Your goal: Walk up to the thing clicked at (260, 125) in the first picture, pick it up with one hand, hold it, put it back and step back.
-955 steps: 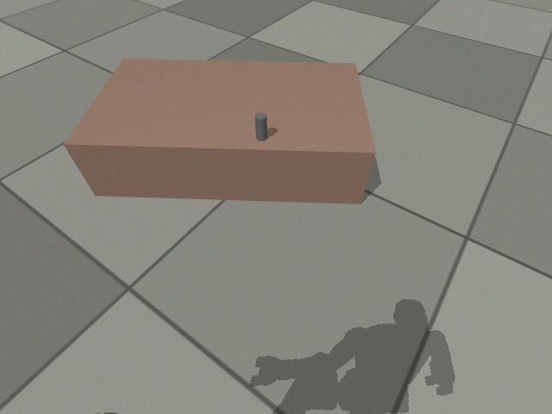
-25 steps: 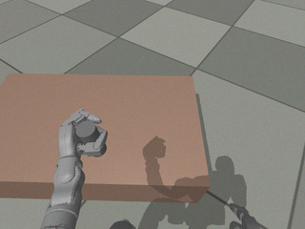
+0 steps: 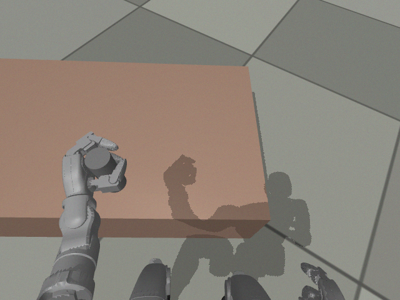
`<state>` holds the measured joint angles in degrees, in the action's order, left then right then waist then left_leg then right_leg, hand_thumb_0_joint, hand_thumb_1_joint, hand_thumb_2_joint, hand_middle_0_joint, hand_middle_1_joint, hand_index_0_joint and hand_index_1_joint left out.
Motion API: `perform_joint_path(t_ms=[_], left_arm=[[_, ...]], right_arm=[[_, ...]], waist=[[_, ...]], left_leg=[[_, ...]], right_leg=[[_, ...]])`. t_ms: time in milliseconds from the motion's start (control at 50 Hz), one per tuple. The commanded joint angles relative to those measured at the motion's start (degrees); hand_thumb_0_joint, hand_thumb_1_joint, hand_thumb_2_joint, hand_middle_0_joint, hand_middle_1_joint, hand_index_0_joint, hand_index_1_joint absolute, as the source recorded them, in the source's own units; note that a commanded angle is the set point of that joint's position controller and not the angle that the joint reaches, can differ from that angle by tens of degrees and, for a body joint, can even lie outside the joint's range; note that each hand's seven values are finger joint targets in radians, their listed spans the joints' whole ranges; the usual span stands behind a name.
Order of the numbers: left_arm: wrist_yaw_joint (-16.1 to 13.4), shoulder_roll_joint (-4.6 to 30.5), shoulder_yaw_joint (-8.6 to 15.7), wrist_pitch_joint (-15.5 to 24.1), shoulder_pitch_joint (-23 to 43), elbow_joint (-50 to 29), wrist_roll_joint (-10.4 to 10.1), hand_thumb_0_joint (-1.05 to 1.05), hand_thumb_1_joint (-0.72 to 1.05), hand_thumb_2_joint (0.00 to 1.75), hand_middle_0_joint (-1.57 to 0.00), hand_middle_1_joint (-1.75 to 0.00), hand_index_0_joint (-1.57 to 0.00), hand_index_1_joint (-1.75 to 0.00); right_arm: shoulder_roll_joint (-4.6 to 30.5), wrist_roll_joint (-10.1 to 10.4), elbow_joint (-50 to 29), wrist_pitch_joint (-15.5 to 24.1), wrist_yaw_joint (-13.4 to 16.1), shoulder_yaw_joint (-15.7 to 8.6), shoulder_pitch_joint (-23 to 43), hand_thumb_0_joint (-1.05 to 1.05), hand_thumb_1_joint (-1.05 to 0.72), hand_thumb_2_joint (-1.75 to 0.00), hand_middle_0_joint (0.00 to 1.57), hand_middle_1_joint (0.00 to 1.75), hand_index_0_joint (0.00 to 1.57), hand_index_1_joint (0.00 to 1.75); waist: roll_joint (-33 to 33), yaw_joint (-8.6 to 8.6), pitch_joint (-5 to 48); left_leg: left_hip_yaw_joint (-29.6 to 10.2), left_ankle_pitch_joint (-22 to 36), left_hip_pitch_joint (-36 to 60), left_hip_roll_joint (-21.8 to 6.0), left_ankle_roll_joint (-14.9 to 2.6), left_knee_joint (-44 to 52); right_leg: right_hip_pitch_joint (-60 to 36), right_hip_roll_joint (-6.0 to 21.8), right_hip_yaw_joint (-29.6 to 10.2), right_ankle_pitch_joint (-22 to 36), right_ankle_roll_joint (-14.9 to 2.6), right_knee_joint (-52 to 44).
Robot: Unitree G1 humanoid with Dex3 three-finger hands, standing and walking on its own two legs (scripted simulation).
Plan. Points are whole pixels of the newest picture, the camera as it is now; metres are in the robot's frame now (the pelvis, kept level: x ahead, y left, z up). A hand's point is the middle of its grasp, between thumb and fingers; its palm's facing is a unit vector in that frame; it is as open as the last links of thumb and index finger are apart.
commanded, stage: crouch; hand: left
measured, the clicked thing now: (107, 171) +0.36 +0.20 -0.01
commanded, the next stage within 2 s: lower in 0.90 s
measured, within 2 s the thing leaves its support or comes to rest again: neither
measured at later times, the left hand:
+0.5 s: hand (116, 168) +0.42 +0.22 -0.12, palm faces +0.24 -0.97 +0.00, open 6.7 cm
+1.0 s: hand (118, 171) +0.43 +0.24 -0.17, palm faces +0.22 -0.98 -0.02, open 6.7 cm
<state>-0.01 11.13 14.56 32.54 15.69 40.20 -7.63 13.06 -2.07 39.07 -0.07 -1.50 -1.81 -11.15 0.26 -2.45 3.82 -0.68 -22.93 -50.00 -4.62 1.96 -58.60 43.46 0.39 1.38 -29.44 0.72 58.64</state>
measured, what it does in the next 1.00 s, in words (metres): lowers itself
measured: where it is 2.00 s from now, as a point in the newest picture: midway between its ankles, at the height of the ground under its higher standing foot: outside the picture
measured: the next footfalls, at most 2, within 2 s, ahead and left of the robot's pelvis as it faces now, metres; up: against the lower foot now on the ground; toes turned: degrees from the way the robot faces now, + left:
none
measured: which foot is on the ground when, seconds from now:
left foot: down 0.00-1.00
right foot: down 0.00-1.00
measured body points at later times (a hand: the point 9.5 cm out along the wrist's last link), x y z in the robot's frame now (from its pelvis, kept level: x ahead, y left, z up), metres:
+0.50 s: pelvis -0.03 +0.01 -0.12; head +0.13 +0.03 +0.30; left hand +0.40 +0.28 -0.11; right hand +0.05 -0.25 -0.25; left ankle +0.05 +0.14 -0.67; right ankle -0.01 -0.13 -0.67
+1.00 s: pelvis -0.04 +0.00 -0.17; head +0.14 +0.03 +0.24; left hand +0.41 +0.29 -0.17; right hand +0.04 -0.27 -0.30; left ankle +0.05 +0.14 -0.67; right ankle -0.01 -0.13 -0.67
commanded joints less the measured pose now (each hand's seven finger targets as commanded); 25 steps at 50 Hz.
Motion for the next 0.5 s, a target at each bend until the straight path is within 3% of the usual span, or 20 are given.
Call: perform_joint_path(t_ms=[0,20,40,80,120,160,200,240,280,300,340,360,380,400,480], left_arm=[[1.6,11.6,4.3,9.4,23.3,-6.8,-0.8,0.00,0.33,1.26,-1.31,-1.40,-1.32,-1.40],[1.8,13.8,6.1,10.2,24.9,-6.0,-0.8,0.00,0.32,1.25,-1.31,-1.39,-1.32,-1.39],[2.4,13.1,5.7,10.6,25.2,-4.3,-0.9,0.00,0.31,1.24,-1.30,-1.38,-1.31,-1.39],[3.6,15.5,6.9,11.3,28.5,-4.3,-1.5,0.00,0.33,1.24,-1.31,-1.37,-1.31,-1.38],[4.6,15.7,7.2,10.7,29.0,-1.8,-1.5,0.00,0.28,1.22,-1.32,-1.37,-1.32,-1.38],[5.1,18.0,9.3,10.1,30.7,-1.2,-1.5,0.00,0.32,1.24,-1.32,-1.37,-1.32,-1.38],[5.5,16.9,9.0,9.5,30.6,0.7,-1.4,0.00,0.36,1.26,-1.34,-1.40,-1.35,-1.40],[5.6,18.2,10.3,9.0,31.9,1.0,-1.1,0.00,0.37,1.27,-1.35,-1.40,-1.35,-1.41],[5.7,18.1,11.0,8.7,30.1,1.9,-1.3,0.00,0.40,1.26,-1.35,-1.40,-1.35,-1.40],[5.9,18.3,10.7,8.6,31.0,0.6,-1.2,0.00,0.38,1.25,-1.34,-1.40,-1.35,-1.40],[5.9,20.1,12.5,8.4,31.8,1.7,-0.8,0.00,0.41,1.25,-1.33,-1.39,-1.34,-1.39],[5.9,19.9,11.9,8.6,34.7,0.1,-0.7,0.00,0.41,1.26,-1.34,-1.40,-1.36,-1.40],[5.6,21.5,13.2,8.6,34.8,-0.3,-0.6,0.00,0.41,1.26,-1.34,-1.40,-1.35,-1.39],[5.6,20.9,13.2,8.6,34.8,1.6,-0.5,0.00,0.41,1.26,-1.33,-1.39,-1.35,-1.39],[5.4,22.4,13.2,8.8,38.4,-0.4,0.0,0.00,0.41,1.28,-1.34,-1.40,-1.35,-1.40]], right_arm=[[8.6,-0.6,-4.5,1.6,-0.1,-2.8,-2.6,0.00,-0.91,-0.91,0.20,0.30,0.20,0.30],[9.0,-0.6,-4.6,1.5,-0.1,-2.8,-2.6,0.00,-0.91,-0.91,0.20,0.30,0.20,0.30],[9.1,-0.7,-4.3,1.4,-0.1,-2.8,-3.3,0.00,-0.90,-0.90,0.20,0.30,0.20,0.30],[9.4,-0.8,-4.3,1.0,-0.2,-2.5,-3.7,0.00,-0.91,-0.91,0.20,0.30,0.20,0.30],[9.9,-0.9,-3.9,0.7,-0.2,-2.5,-4.0,0.00,-0.91,-0.91,0.20,0.30,0.20,0.30],[10.4,-1.1,-3.2,0.1,-0.2,-2.5,-4.6,0.00,-0.91,-0.91,0.20,0.30,0.20,0.30],[10.5,-1.1,-3.0,-0.2,-0.3,-2.6,-4.3,0.00,-0.91,-0.91,0.20,0.30,0.20,0.30],[10.7,-1.1,-2.6,-0.6,-0.4,-2.6,-4.9,0.00,-0.91,-0.91,0.20,0.30,0.20,0.30],[10.6,-1.0,-2.4,-0.8,-0.6,-2.5,-4.5,0.00,-0.92,-0.91,0.20,0.30,0.20,0.30],[10.6,-1.1,-2.4,-0.8,-0.6,-2.4,-4.4,0.00,-0.91,-0.91,0.20,0.30,0.20,0.30],[10.8,-1.1,-1.9,-0.9,-0.7,-2.3,-4.4,0.00,-0.91,-0.90,0.20,0.30,0.20,0.30],[10.6,-1.2,-1.9,-1.0,-0.7,-2.2,-4.4,0.00,-0.91,-0.90,0.20,0.30,0.20,0.30],[10.5,-1.2,-1.9,-0.9,-0.7,-2.2,-4.2,0.00,-0.91,-0.90,0.20,0.30,0.20,0.30],[10.7,-1.2,-1.8,-1.0,-0.7,-2.0,-3.8,0.00,-0.91,-0.90,0.20,0.30,0.20,0.30],[10.3,-1.6,-1.8,-0.9,-0.8,-1.7,-4.1,0.00,-0.91,-0.91,0.20,0.30,0.20,0.30]], waist=[[-4.7,-1.30,24.3],[-4.7,-1.21,25.9],[-4.3,-1.46,28.2],[-5.6,-1.19,33.5],[-5.9,-1.08,34.5],[-7.0,-0.63,36.1],[-7.2,-0.77,35.8],[-6.2,-1.47,35.7],[-4.5,-1.01,36.4],[-5.3,-1.27,36.3],[-5.8,-1.18,35.4],[-6.9,-1.96,35.9],[-7.3,-1.31,36.9],[-6.5,-2.01,35.7],[-8.1,-2.15,37.2]], left_leg=[[-1.3,9.9,10.7,2.1,-2.58,-4.4],[-1.3,8.7,8.7,2.0,-2.61,-6.1],[-1.8,8.9,7.9,1.9,-2.68,-7.5],[-1.8,10.6,5.8,1.7,-2.91,-10.9],[-2.1,11.2,4.3,1.5,-2.89,-12.6],[-2.5,12.8,3.5,1.3,-2.87,-14.2],[-2.7,11.2,2.4,1.0,-2.65,-14.8],[-2.9,9.7,-1.0,1.0,-2.84,-16.3],[-2.9,9.7,-3.1,0.9,-3.17,-18.0],[-2.9,8.3,-4.1,1.0,-3.07,-18.4],[-3.4,7.1,-5.0,0.8,-2.98,-19.2],[-3.9,6.5,-5.0,0.7,-2.80,-19.4],[-3.6,6.2,-6.0,0.8,-2.91,-20.4],[-4.0,5.4,-6.7,0.5,-2.93,-20.9],[-4.0,2.4,-9.6,0.5,-2.78,-22.7]], right_leg=[[10.4,-1.4,0.0,13.4,-1.49,0.9],[11.9,-1.5,-0.4,12.2,-1.48,2.0],[13.1,-1.7,-0.2,12.1,-1.55,3.4],[13.2,-1.6,-1.3,13.8,-1.30,5.4],[15.4,-2.1,-0.7,14.4,-1.43,7.6],[18.2,-2.4,0.0,14.9,-1.62,9.7],[20.7,-2.7,0.6,13.0,-1.96,11.1],[21.7,-2.8,0.7,12.2,-2.01,12.2],[22.2,-2.8,0.7,12.3,-1.82,13.5],[22.8,-2.9,0.5,11.3,-1.89,13.8],[26.1,-2.9,1.3,9.7,-2.17,16.0],[27.9,-2.9,1.7,8.8,-2.42,17.1],[27.5,-3.0,1.3,8.7,-2.35,17.3],[29.5,-3.0,1.7,7.8,-2.39,18.2],[31.5,-3.1,1.3,5.1,-2.58,19.6]])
